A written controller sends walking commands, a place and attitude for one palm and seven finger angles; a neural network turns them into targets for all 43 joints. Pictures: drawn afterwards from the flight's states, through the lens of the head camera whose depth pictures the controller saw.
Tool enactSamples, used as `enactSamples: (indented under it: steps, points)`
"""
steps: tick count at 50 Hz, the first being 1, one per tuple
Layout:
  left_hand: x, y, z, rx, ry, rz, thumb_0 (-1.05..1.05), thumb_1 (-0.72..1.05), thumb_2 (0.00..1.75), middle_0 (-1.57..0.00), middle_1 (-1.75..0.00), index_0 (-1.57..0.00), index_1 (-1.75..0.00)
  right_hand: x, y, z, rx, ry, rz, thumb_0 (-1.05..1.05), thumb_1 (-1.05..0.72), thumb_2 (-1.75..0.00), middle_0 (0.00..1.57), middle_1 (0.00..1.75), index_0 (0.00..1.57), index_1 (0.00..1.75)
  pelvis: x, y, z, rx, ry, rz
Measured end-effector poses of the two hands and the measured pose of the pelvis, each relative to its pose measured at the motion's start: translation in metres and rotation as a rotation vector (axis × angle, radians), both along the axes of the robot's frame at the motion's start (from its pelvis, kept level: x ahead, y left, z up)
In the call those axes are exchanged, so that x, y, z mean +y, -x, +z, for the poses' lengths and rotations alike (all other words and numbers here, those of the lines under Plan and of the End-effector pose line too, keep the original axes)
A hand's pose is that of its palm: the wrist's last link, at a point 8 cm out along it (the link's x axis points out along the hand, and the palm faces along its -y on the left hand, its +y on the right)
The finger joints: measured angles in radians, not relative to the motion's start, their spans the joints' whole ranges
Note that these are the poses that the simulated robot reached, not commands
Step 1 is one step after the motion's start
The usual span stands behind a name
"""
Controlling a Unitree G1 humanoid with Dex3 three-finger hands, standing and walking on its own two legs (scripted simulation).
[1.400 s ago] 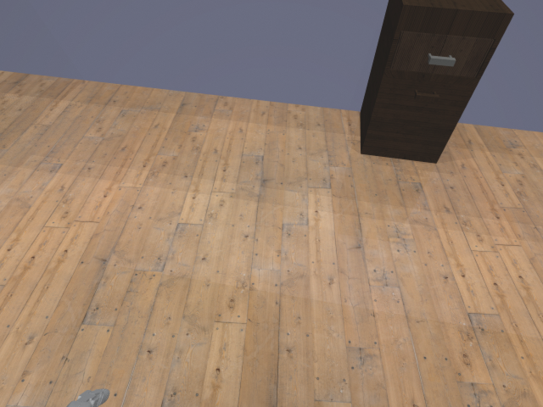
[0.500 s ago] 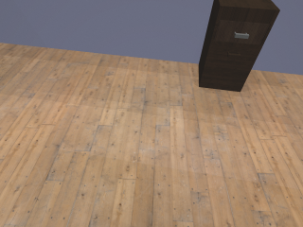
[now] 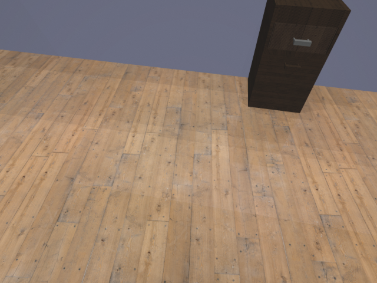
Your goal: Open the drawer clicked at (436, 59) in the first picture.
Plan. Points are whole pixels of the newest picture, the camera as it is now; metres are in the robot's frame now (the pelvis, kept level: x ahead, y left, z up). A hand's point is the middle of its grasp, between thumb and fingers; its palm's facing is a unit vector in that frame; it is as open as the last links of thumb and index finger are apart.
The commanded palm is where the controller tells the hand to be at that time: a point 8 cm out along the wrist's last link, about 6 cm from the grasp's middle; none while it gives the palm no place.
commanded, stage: look at it before walking up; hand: left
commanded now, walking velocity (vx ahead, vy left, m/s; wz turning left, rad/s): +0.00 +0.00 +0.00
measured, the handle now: (301, 41) +1.57 -0.66 -0.17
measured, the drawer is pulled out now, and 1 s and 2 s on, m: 0.00 0.00 0.00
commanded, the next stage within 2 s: walk to a spot facing it in 0.04 s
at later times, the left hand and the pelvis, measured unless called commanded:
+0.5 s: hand out of the picture +0.06 +0.19 -0.18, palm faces -0.14 -0.95 -0.29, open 7.4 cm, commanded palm none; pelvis -0.01 -0.02 -0.02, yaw -10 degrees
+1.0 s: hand out of the picture +0.08 +0.15 -0.16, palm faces -0.30 -0.93 -0.24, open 7.4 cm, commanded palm none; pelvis +0.01 -0.03 +0.00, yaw -23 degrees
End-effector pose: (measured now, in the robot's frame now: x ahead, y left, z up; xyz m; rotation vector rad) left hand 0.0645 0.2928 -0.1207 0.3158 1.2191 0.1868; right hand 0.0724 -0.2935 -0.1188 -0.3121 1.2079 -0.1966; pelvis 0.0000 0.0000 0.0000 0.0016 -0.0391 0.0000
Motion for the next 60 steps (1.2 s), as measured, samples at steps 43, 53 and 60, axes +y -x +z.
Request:
enactSamples:
  steps: [43, 53, 60]
  points:
    - [-0.107, -0.005, -0.003, 0.088, 0.080, -0.205, 0.00, 0.90, 0.90, -0.20, -0.30, -0.20, -0.30, -0.027, 0.088, -0.018, -0.038, -0.095, -0.346, 0.01, -0.91, -0.90, 0.20, 0.30, 0.20, 0.30, -0.043, 0.012, 0.000, 0.060, -0.038, -0.338]
    - [-0.081, -0.046, -0.011, 0.114, 0.096, -0.278, 0.00, 0.90, 0.90, -0.20, -0.30, -0.20, -0.30, -0.009, 0.055, 0.003, -0.129, -0.049, -0.405, 0.01, -0.91, -0.90, 0.20, 0.30, 0.20, 0.30, -0.020, -0.024, 0.001, 0.072, -0.018, -0.440]
    - [-0.058, -0.118, -0.035, 0.139, 0.108, -0.372, 0.00, 0.90, 0.90, -0.20, -0.30, -0.20, -0.30, 0.027, 0.034, 0.007, -0.206, -0.001, -0.489, 0.00, -0.91, -0.90, 0.20, 0.30, 0.20, 0.30, 0.007, -0.067, -0.011, 0.062, 0.006, -0.539]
